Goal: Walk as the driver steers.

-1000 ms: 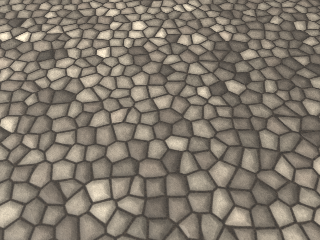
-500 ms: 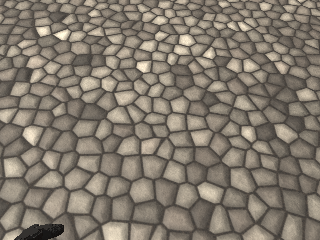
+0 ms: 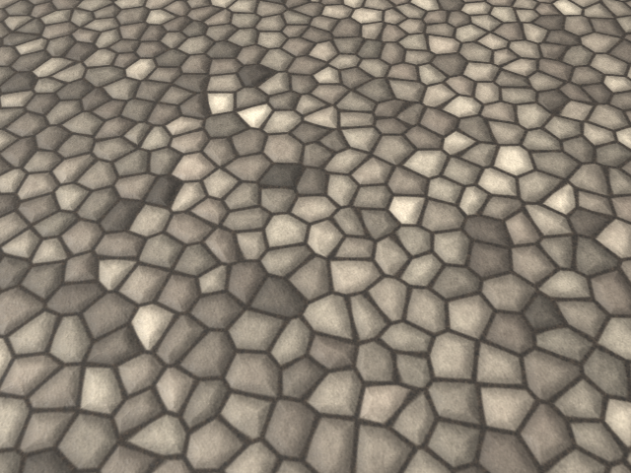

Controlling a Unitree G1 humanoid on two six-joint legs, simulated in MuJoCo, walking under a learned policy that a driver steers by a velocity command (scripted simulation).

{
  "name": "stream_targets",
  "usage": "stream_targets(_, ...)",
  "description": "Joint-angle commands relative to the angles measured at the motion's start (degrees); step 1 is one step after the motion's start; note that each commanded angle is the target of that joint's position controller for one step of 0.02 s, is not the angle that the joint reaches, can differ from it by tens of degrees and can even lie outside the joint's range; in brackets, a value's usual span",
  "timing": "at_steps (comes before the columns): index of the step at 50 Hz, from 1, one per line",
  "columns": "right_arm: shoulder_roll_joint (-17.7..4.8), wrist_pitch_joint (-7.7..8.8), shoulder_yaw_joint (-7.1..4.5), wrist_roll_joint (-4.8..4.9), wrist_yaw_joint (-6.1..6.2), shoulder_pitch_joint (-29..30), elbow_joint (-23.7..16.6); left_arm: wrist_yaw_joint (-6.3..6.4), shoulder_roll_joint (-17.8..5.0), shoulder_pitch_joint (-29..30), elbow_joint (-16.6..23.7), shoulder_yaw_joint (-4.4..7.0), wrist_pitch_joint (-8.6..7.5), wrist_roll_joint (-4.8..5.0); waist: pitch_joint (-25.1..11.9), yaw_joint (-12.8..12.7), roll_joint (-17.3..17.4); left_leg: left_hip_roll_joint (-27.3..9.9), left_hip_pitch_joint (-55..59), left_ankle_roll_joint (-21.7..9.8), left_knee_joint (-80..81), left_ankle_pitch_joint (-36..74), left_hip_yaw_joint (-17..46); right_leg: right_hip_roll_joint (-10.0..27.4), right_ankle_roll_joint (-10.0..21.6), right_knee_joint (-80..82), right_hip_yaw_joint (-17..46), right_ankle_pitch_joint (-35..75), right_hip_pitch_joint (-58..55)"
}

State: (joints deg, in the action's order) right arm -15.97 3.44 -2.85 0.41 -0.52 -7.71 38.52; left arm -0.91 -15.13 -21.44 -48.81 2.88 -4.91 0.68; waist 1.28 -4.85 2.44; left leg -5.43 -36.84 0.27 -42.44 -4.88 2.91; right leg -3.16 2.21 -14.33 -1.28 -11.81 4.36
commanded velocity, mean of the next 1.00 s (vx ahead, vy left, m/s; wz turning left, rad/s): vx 0.28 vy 0.00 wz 0.02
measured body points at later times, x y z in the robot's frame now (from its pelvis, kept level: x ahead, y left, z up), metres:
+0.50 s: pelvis +0.27 +0.06 +0.00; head +0.30 +0.07 +0.45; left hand +0.44 +0.32 -0.11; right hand +0.31 -0.22 -0.12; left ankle +0.24 +0.15 -0.75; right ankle +0.43 -0.11 -0.69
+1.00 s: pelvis +0.40 +0.04 -0.01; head +0.41 +0.05 +0.44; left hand +0.53 +0.29 -0.14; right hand +0.46 -0.23 -0.14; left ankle +0.39 +0.18 -0.75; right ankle +0.47 -0.07 -0.75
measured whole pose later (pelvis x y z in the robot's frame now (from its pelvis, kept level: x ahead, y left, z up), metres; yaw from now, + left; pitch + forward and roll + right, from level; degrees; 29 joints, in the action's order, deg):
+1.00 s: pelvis +0.40 +0.04 -0.01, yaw +1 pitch +0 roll -1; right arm -14.1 -1.2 -2.2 -1.1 2.0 -14.6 52.8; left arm 0.3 -12.7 -7.2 -51.0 1.3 -0.2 -0.9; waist 0.9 0.0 -0.7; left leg -2.2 -13.4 2.0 -31.7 -18.1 1.5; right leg -0.8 0.6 -27.9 -1.1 -8.6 19.0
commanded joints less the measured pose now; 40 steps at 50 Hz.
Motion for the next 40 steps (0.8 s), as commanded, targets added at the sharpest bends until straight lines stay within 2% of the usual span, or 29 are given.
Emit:
stream_targets(1, -2.02, 1.22, -0.12, 0.4, -0.66, 6.33, -5.02, 0.38, -10.4, 0.82, 2.76, 2.24, -0.47, 0.56, 0.84, -0.02, -6.32, 1.57, 2.99, 0.18, 7.28, 7.32, -2.13, 13.99, 8.94, 5.6, 7.53, 14.39, 1.48)
stream_targets(4, -2.73, 1.51, -0.31, 0.76, -1.45, 9.85, -6.54, 0.5, -10.83, -1.41, 1.15, 2.29, 0.42, 0.81, 2.05, -0.32, -6.75, 2.41, 2.8, -1.26, 11.04, 5.45, -2.07, 16.34, 8.18, 3.72, 8.17, 15.77, -2.96)
stream_targets(6, -3.9, 1.71, -0.73, 0.7, -1.84, 9.28, -6.78, 0.8, -11.78, -1.29, 0.58, 2.6, 1.1, 0.89, 1.57, 1.15, -7.33, 3.18, 5.19, -2.82, 13.05, 1.78, -2.45, 17.58, 7.15, 0.99, 8.25, 20.73, -5.82)
stream_targets(7, -5.02, 1.78, -1.29, 0.51, -1.8, 6.41, -6.12, 0.97, -12.43, -0.49, 0.57, 2.75, 1.38, 0.93, -0.18, 3.24, -7.67, 4.43, 10.04, -3.85, 14.25, 0.59, -3.57, 17.16, 6.4, -2.59, 7.31, 28.43, -6.26)
stream_targets(8, -6.79, 1.72, -2.35, 0.2, -1.49, -0.08, -4.17, 1.14, -12.24, 0.3, 0.65, 2.6, 1.63, 1.0, -4.18, 6.95, -7.06, 5.91, 19.71, -5.39, 16.0, 1.47, -5.09, 15.14, 5.14, -10.09, 5.05, 36.42, -4.91)
stream_targets(9, -9.69, 1.54, -3.64, -0.13, -0.91, -9.34, -1.77, 1.31, -10.58, 0.68, 1.38, 1.82, 1.6, 0.33, -10.7, 11.04, -5.66, 2.86, 34.48, -7.68, 14.31, 2.79, -2.24, 12.46, 3.23, -21.87, 2.9, 33.43, 1.97)
stream_targets(10, -15.6, 1.16, -4.87, -1.44, -0.35, -16.89, -0.95, 1.15, -5.08, -3.53, 3.45, -0.06, 0.74, -0.8, -20.29, 11.18, 5.9, -12.34, 57.26, -15.12, 13.57, 0.44, 19.61, 5.49, -0.58, -44.11, -0.26, 10.69, 22.69)
stream_targets(11, -13.53, 0.81, -4.34, -0.24, -0.57, -18.55, 0.13, 0.8, -4.56, -4.81, 2.77, -0.55, -0.41, -0.23, -25.3, 10.98, 13.55, -17.7, 61.68, -20.14, 22.42, -9.26, 38.59, 0.75, -1.52, -55.7, 5.31, -20.88, 34.04)
stream_targets(12, -10.05, 0.74, -3.06, 0.17, -0.64, -15.24, -0.07, 0.35, -9.99, -0.46, 3.62, 0.97, -1.15, 1.21, -16.41, 11.18, 8.04, -15.62, 55.3, -17.49, 24.36, -15.12, 33.25, 4.51, -0.85, -59.97, 7.53, -19.23, 40.01)
stream_targets(13, -8.36, 0.72, -2.44, 0.15, -0.58, -11.65, -0.44, 0.18, -10.21, 4.11, 4.87, 1.01, -1.46, 1.69, -9.84, 10.09, 4.95, -13.1, 47.24, -15.52, 25.6, -13.85, 25.43, 7.15, -0.35, -58.54, 5.86, -14.08, 40.66)
stream_targets(14, -7.06, 0.81, -1.93, -0.28, -0.81, -8.36, -0.43, 0.3, -9.43, 6.09, 5.14, 0.99, -1.33, 0.94, -5.22, 8.24, 1.58, -10.6, 39.2, -14.56, 27.75, -9.48, 20.16, 9.0, -0.65, -54.97, 4.85, -9.93, 38.82)
stream_targets(15, -5.62, 1.16, -1.48, -0.77, -1.0, -6.11, -0.59, 0.48, -8.94, 5.81, 4.89, 1.28, -0.78, 0.08, -3.12, 6.27, 1.55, -8.71, 33.64, -13.8, 29.85, -5.55, 16.66, 10.62, -0.95, -51.82, 5.25, -6.71, 35.72)
stream_targets(16, -5.78, 1.44, -1.56, -0.97, -1.1, -4.95, -0.48, 0.43, -7.86, 4.39, 4.54, 1.09, -0.2, 0.02, -2.69, 4.74, 3.24, -8.1, 29.81, -14.17, 31.53, -2.6, 14.9, 11.22, -1.52, -50.52, 5.34, -5.04, 32.47)
stream_targets(18, -6.15, 2.22, -1.75, -0.66, -1.15, -4.36, 0.47, 0.68, -6.2, 3.79, 4.11, 0.82, 0.81, -0.26, -1.85, 3.36, 2.41, -7.43, 26.15, -15.03, 33.24, 6.89, 10.63, 11.22, -2.93, -47.48, 4.61, -3.2, 30.6)
stream_targets(21, -7.24, 2.35, -1.96, -0.8, -0.44, -4.87, 2.34, 1.05, -4.91, 7.62, 5.32, 0.43, 1.16, -1.33, -0.86, 3.2, 0.69, -5.04, 24.4, -13.7, 31.44, 27.79, 2.1, 10.13, -4.44, -37.24, 3.36, 4.11, 29.41)
stream_targets(24, -8.22, 1.6, -2.01, -0.7, 0.32, -7.54, 4.25, 0.28, -3.32, 13.66, 6.46, -0.31, 0.47, -1.19, -1.96, 5.87, 0.99, -2.61, 24.58, -11.3, 30.46, 28.52, -2.02, 7.26, -3.76, -24.17, 1.52, 16.41, 23.82)
stream_targets(27, -8.89, 0.68, -1.97, -0.29, 0.72, -9.63, 6.42, -0.44, -4.46, 16.75, 7.41, -0.07, 0.37, -0.95, -2.81, 6.79, 1.62, -4.43, 29.33, -10.75, 28.24, 25.53, -0.45, 5.94, -2.76, -18.49, 2.68, 18.71, 22.09)
stream_targets(29, -9.06, 0.0, -2.02, -0.04, 0.94, -9.34, 7.37, -0.81, -5.93, 17.26, 7.82, 0.39, 0.21, -1.36, -3.07, 6.24, 1.96, -5.73, 32.42, -10.0, 24.6, 24.47, 1.35, 5.52, -1.29, -16.05, 3.32, 14.86, 21.64)
stream_targets(30, -9.03, -0.35, -2.03, 0.1, 1.07, -8.82, 7.75, -0.87, -6.64, 15.98, 7.45, 0.69, 0.13, -1.64, -3.59, 5.2, 1.81, -5.75, 33.39, -9.24, 22.02, 23.79, 2.0, 5.13, -0.47, -14.11, 3.22, 14.06, 19.83)
stream_targets(31, -8.53, -0.65, -1.86, 0.24, 1.2, -8.17, 8.0, -0.75, -7.17, 12.92, 6.25, 1.05, 0.01, -1.99, -4.71, 3.45, 1.07, -4.21, 33.36, -7.96, 17.91, 23.57, 1.53, 4.36, 0.54, -10.53, 2.37, 17.33, 15.16)
stream_targets(32, -7.48, -0.55, -1.5, -0.49, 1.28, -10.52, 8.25, -0.25, -10.23, 10.37, 5.56, 1.85, -0.15, -2.44, -7.62, 3.41, -2.23, -0.5, 31.48, -5.39, 11.68, 20.53, -0.12, 7.21, 2.2, -9.88, 4.56, 36.03, 7.26)
stream_targets(33, -4.75, 0.1, -0.44, -1.84, 1.05, -16.23, 8.32, 0.2, -13.1, 8.29, 5.78, 2.16, 0.09, -3.18, -14.82, 5.58, -9.39, 3.35, 21.57, -2.27, 1.41, 3.36, -1.37, 16.3, 8.08, -15.64, 12.7, 55.97, -8.8)
stream_targets(34, -1.78, -0.12, 0.81, -1.28, 0.98, -19.95, 9.98, 0.45, -8.43, 6.49, 4.99, 1.12, 1.15, -2.85, -21.24, 4.33, -16.02, 6.59, 14.23, 0.91, -9.81, -25.29, -0.94, 23.9, 16.13, -14.65, 22.21, 56.68, -15.95)
stream_targets(35, -5.6, -1.03, -0.09, -0.3, 0.88, -16.65, 9.86, 0.19, -5.12, 6.18, 4.49, 0.05, 1.88, -1.49, -20.09, 2.97, -13.02, 5.87, 11.83, 2.11, -14.78, -36.03, 1.85, 23.41, 16.43, -11.88, 24.43, 45.8, -12.74)
stream_targets(36, -6.91, -2.11, -0.66, 0.32, 1.14, -13.43, 9.07, 0.0, -5.18, 8.84, 4.38, -0.16, 2.25, -1.02, -15.37, 3.35, -9.8, 4.45, 9.32, 2.56, -16.76, -35.24, 2.52, 21.86, 14.34, -9.55, 23.12, 34.39, -7.87)
stream_targets(37, -6.5, -3.36, -0.85, 0.37, 1.69, -11.43, 9.04, -0.03, -5.26, 12.14, 4.74, -0.25, 2.52, -1.09, -11.52, 4.23, -7.56, 3.25, 8.74, 2.96, -15.55, -33.11, 1.96, 20.64, 12.72, -7.06, 21.75, 24.18, -2.2)
stream_targets(38, -6.05, -4.6, -0.93, -0.17, 2.25, -10.49, 8.8, 0.14, -5.8, 15.68, 5.25, -0.16, 2.81, -1.37, -8.16, 5.39, -6.95, 2.09, 10.88, 3.28, -12.42, -29.99, 1.79, 19.7, 11.51, -3.5, 20.44, 13.37, 4.75)
stream_targets(39, -5.09, -5.38, -0.76, -0.1, 2.64, -10.84, 8.82, 0.34, -6.66, 18.59, 5.44, 0.17, 3.16, -1.86, -6.46, 6.86, -10.61, 1.42, 14.11, 3.58, -7.08, -27.48, 1.38, 18.36, 10.72, -2.0, 19.08, 7.86, 9.61)
stream_targets(40, -4.2, -5.65, -0.52, -0.23, 2.92, -11.96, 9.78, 0.51, -6.6, 20.47, 5.52, 0.32, 3.58, -2.19, -5.82, 7.46, -11.83, 2.08, 18.66, 3.62, -2.42, -24.2, 0.0, 16.12, 9.64, -0.99, 16.04, 5.9, 13.72)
